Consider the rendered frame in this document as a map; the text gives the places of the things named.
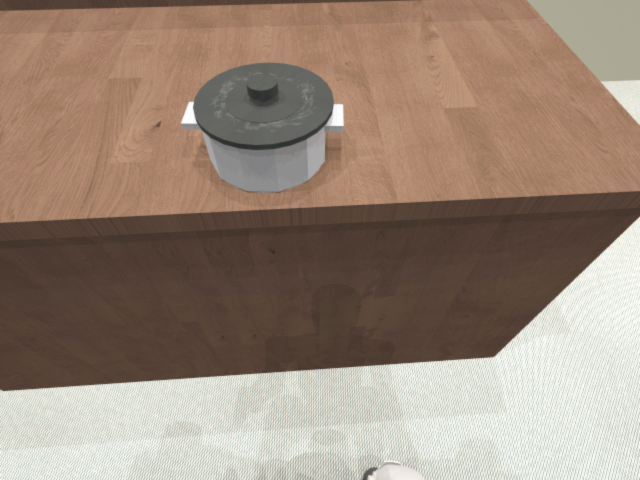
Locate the right robot shin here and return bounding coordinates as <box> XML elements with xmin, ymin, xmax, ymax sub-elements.
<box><xmin>375</xmin><ymin>461</ymin><xmax>402</xmax><ymax>472</ymax></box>

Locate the pot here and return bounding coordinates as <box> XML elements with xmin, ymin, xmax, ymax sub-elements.
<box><xmin>181</xmin><ymin>102</ymin><xmax>344</xmax><ymax>193</ymax></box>

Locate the lid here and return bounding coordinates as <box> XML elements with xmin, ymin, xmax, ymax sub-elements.
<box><xmin>193</xmin><ymin>63</ymin><xmax>334</xmax><ymax>150</ymax></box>

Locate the table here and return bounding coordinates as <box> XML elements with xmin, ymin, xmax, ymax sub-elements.
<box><xmin>0</xmin><ymin>0</ymin><xmax>640</xmax><ymax>391</ymax></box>

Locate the knob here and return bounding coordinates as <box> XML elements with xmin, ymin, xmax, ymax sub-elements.
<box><xmin>246</xmin><ymin>73</ymin><xmax>278</xmax><ymax>101</ymax></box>

